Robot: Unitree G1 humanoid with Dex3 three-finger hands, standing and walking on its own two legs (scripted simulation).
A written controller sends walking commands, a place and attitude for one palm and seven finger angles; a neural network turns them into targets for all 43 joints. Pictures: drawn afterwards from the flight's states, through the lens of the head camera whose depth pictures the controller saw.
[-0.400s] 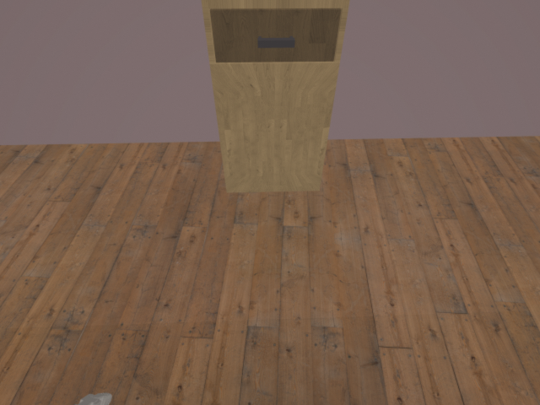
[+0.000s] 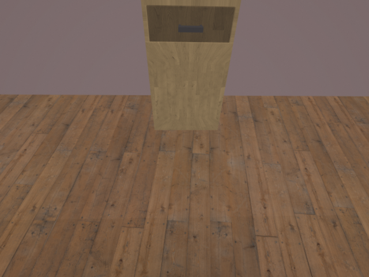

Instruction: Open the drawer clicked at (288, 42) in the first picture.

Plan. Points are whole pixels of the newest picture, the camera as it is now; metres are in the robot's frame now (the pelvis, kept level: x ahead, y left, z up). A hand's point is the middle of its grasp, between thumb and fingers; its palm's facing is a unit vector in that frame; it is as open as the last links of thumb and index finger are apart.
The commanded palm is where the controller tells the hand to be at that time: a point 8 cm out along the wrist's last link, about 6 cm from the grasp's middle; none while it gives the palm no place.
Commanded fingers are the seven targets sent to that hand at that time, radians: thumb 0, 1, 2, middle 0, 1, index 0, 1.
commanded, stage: stand and wait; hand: left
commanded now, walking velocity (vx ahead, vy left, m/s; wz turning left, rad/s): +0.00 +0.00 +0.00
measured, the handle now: (190, 27) +1.28 +0.04 +0.02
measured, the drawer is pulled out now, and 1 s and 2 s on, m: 0.00 0.00 0.00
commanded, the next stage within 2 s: look at it before walking up in 0.42 s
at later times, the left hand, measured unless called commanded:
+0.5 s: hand out of the picture +0.07 +0.25 -0.15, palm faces -0.03 -0.94 -0.33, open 7.4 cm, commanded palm none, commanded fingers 0.00 0.90 0.90 -0.20 -0.30 -0.20 -0.30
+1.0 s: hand out of the picture +0.08 +0.24 -0.15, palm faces -0.03 -0.94 -0.33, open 7.4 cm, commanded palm none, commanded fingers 0.00 0.90 0.90 -0.20 -0.30 -0.20 -0.30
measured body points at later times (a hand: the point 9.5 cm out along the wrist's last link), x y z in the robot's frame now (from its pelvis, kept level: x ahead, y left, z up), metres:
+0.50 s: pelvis +0.00 +0.00 +0.00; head -0.01 +0.00 +0.45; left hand +0.07 +0.30 -0.13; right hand +0.07 -0.30 -0.13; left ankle +0.01 +0.12 -0.74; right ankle +0.01 -0.13 -0.74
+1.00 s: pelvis +0.01 +0.00 +0.00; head +0.01 -0.01 +0.45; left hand +0.08 +0.29 -0.13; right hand +0.09 -0.30 -0.13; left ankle +0.01 +0.12 -0.74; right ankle +0.01 -0.13 -0.74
